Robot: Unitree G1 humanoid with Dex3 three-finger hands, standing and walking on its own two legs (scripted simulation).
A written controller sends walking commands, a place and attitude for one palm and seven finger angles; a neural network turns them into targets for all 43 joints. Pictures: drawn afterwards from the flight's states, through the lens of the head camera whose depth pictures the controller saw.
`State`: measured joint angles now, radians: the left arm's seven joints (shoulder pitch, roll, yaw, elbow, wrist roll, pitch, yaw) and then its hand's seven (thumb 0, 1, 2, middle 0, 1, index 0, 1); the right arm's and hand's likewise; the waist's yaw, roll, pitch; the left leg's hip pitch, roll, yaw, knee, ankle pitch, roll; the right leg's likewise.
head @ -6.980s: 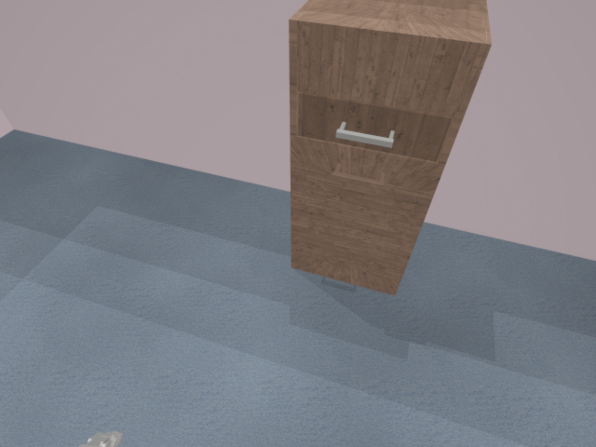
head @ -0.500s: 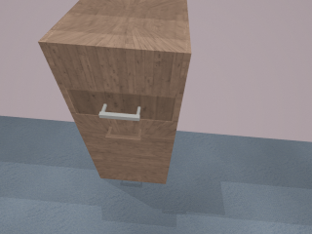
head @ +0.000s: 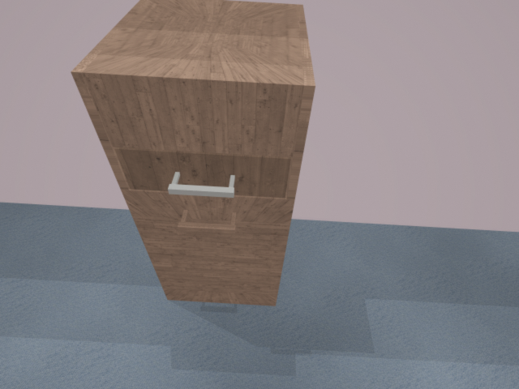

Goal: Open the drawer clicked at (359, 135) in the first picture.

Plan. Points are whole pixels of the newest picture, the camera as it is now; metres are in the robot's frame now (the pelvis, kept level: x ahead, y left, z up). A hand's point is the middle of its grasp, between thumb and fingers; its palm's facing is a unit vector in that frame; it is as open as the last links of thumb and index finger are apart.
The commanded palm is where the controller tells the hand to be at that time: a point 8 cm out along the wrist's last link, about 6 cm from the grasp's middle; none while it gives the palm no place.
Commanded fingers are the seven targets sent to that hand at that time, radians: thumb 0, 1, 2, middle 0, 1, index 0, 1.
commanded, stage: come to a stop and stand still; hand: left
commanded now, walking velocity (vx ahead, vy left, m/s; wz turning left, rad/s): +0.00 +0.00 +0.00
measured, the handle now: (203, 184) +0.54 +0.16 -0.04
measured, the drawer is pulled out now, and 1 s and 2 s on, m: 0.00 0.00 0.00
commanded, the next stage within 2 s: none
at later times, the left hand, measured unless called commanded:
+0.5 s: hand out of the picture -0.03 +0.20 -0.18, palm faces +0.02 -0.99 -0.11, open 7.4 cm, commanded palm none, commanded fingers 0.00 0.90 0.90 -0.20 -0.30 -0.20 -0.30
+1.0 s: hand out of the picture -0.06 +0.27 -0.18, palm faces +0.07 -0.98 -0.16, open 7.4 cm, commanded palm none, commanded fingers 0.00 0.90 0.90 -0.20 -0.30 -0.20 -0.30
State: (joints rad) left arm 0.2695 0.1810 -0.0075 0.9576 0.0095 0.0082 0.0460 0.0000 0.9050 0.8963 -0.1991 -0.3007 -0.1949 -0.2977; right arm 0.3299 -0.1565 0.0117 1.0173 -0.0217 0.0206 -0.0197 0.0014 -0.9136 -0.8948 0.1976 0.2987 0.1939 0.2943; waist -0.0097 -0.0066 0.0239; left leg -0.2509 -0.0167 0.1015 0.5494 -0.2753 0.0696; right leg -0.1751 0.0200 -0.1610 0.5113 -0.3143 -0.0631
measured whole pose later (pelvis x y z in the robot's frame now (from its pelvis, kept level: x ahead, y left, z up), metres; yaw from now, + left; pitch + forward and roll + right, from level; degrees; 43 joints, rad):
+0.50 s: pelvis +0.00 +0.06 +0.01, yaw -1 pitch -1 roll -2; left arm 0.36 0.12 -0.02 1.09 0.02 0.01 0.05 0.00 0.91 0.90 -0.20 -0.30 -0.19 -0.30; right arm 0.28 -0.15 0.01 1.10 -0.01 -0.01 -0.03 0.01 -0.92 -0.89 0.20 0.30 0.20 0.29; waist 0.01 -0.03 0.02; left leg -0.18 -0.08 0.14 0.40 -0.21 0.15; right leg -0.14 -0.03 -0.12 0.41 -0.24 0.02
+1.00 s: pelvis -0.01 +0.13 +0.00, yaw -2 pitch -4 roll -3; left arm 0.40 0.10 0.02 1.12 0.01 0.01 0.07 0.00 0.91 0.90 -0.20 -0.30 -0.19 -0.30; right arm 0.29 -0.12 -0.01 1.15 0.00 0.02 -0.05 0.00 -0.91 -0.89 0.20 0.30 0.20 0.29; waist 0.02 0.02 0.05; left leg -0.13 -0.16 0.18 0.33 -0.19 0.04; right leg -0.12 -0.11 -0.07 0.41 -0.23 0.01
